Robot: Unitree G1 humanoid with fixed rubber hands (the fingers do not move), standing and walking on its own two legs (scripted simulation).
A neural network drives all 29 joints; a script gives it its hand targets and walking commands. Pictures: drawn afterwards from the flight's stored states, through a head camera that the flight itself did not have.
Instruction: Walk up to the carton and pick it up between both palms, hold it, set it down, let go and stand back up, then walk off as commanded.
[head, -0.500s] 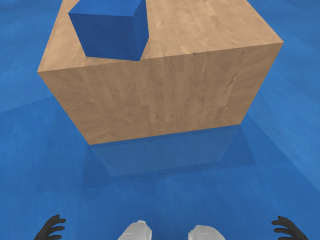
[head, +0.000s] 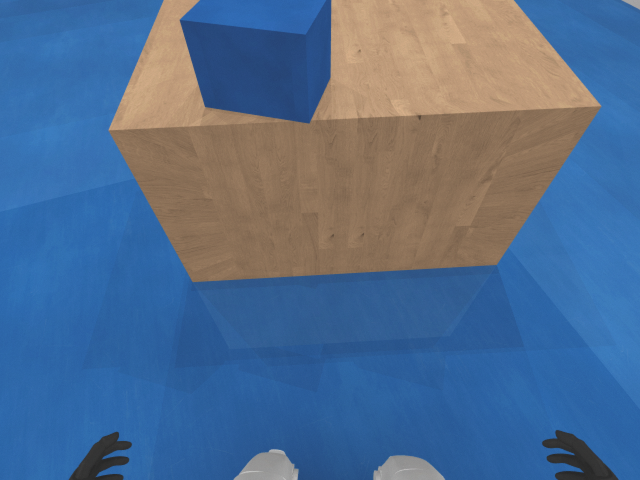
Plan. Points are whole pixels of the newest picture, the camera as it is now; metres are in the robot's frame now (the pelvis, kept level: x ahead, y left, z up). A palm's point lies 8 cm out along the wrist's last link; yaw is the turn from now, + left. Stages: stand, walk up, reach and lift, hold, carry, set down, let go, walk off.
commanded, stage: walk up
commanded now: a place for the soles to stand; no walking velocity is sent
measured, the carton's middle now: (264, 52) +0.94 +0.11 +0.03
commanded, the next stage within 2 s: none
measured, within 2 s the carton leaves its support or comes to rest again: neither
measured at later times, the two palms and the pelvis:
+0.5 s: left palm out of the picture +0.11 +0.33 -0.07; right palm out of the picture +0.11 -0.30 -0.08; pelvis +0.00 +0.01 +0.00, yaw +2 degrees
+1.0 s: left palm out of the picture +0.11 +0.33 -0.07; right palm out of the picture +0.11 -0.29 -0.07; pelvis +0.00 +0.01 +0.00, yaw +2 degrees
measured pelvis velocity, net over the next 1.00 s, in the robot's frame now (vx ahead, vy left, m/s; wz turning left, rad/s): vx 0.00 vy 0.01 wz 0.04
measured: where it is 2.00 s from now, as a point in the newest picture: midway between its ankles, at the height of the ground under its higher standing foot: outside the picture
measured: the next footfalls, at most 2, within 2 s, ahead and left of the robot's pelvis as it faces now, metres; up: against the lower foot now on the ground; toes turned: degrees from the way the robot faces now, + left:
none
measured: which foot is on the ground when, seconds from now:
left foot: down 0.00-1.00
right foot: down 0.00-1.00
